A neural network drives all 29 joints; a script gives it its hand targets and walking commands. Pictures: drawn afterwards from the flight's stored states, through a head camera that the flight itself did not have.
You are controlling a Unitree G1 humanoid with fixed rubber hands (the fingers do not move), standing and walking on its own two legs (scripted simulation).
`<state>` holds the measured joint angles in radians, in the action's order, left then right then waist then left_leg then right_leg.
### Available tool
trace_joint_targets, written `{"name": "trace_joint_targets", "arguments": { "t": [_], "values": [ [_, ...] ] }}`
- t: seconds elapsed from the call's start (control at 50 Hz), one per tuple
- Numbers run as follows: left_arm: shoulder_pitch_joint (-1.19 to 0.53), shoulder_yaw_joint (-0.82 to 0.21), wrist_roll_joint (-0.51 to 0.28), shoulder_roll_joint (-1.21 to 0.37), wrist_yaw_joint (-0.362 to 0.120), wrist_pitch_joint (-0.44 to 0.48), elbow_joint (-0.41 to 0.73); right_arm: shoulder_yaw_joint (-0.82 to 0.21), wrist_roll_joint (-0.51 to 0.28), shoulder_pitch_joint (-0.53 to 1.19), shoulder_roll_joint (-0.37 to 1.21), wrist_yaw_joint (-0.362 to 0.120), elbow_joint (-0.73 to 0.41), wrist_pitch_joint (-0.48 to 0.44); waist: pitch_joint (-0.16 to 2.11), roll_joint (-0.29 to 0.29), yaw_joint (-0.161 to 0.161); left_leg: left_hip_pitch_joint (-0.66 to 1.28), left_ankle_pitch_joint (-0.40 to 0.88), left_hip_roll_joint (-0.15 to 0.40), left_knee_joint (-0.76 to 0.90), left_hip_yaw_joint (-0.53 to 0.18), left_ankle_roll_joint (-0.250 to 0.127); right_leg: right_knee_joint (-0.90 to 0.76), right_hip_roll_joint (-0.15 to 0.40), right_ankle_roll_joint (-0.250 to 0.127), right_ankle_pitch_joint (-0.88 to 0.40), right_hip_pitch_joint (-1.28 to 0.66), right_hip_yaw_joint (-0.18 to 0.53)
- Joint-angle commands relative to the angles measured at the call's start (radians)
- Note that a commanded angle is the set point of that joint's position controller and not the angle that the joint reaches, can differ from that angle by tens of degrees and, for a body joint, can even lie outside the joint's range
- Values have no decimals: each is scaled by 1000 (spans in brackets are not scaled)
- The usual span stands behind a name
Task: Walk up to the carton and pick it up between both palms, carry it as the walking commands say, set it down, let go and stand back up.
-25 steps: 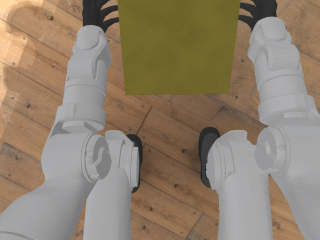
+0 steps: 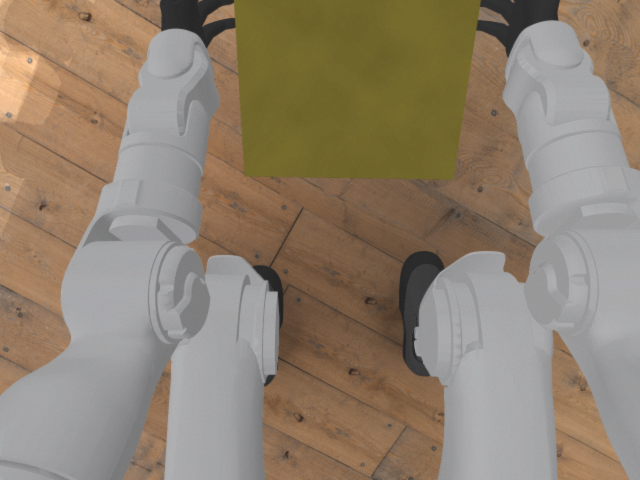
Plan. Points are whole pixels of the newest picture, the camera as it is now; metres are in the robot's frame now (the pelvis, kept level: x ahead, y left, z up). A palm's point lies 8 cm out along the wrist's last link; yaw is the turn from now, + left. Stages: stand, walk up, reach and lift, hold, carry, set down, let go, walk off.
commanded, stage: set down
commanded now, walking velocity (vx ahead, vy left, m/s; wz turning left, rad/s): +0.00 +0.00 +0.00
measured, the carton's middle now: (349, 45) +0.54 -0.02 -0.25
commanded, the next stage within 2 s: none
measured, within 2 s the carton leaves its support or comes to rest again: rests again in 1.42 s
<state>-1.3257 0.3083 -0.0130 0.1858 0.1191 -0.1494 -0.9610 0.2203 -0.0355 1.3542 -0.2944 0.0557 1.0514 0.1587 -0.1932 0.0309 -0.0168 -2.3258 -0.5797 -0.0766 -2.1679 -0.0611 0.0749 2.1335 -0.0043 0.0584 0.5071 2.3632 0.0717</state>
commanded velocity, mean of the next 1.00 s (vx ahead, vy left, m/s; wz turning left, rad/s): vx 0.00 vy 0.00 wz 0.00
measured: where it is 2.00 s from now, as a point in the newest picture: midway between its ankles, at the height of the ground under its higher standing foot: (340, 339)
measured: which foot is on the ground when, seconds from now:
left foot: down 0.00-1.00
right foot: down 0.00-1.00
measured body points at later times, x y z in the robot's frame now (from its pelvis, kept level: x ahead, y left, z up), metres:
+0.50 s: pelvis +0.00 +0.00 +0.00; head +0.37 -0.02 +0.26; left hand +0.55 +0.14 -0.18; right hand +0.54 -0.19 -0.18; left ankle +0.11 +0.13 -0.34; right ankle +0.12 -0.14 -0.34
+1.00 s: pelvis +0.01 +0.00 +0.00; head +0.37 -0.02 +0.26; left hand +0.55 +0.15 -0.18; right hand +0.55 -0.19 -0.19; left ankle +0.11 +0.13 -0.34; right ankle +0.12 -0.14 -0.34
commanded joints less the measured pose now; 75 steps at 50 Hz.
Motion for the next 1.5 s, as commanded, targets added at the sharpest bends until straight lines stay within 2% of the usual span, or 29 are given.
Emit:
{"name": "trace_joint_targets", "arguments": {
  "t": [0.0, 0.16, 0.58, 0.9, 1.18, 1.34, 1.48],
  "values": [
    [-494, -333, -54, -860, -259, 11, 76, -265, -54, 493, 842, -252, -146, -39, 1007, 5, -29, 431, 271, -59, 183, 141, -37, -123, -82, -49, -272, -572, -147],
    [-495, -306, -38, -833, -269, 10, 48, -230, -27, 467, 819, -258, -102, -36, 926, 8, -37, 388, 233, -58, 181, 137, -37, -120, -78, -55, -239, -543, -140],
    [-435, -281, -18, -787, -281, 25, 0, -165, 26, 341, 790, -261, -18, -40, 816, 25, -55, 330, 265, -62, 169, 134, -29, -103, -75, -65, -287, -507, -126],
    [-385, -242, 14, -739, -280, 25, -52, -132, 55, 297, 747, -266, 30, -37, 729, 21, -53, 304, 240, -61, 168, 131, -29, -96, -71, -65, -263, -474, -120],
    [-361, -224, 29, -693, -272, 38, -82, -116, 70, 279, 707, -252, 56, -51, 715, 22, -51, 309, 253, -56, 152, 135, -25, -84, -69, -59, -281, -491, -118],
    [-355, -227, 9, -605, -238, 70, -75, -104, 57, 281, 621, -222, 62, -84, 749, 19, -51, 349, 288, -52, 141, 133, -18, -72, -65, -52, -308, -506, -121],
    [-365, -232, -44, -397, -158, 135, -69, -121, -21, 319, 431, -154, 55, -151, 835, 0, -25, 432, 341, -39, 124, 132, -11, -59, -55, -34, -353, -554, -122]
  ]
}}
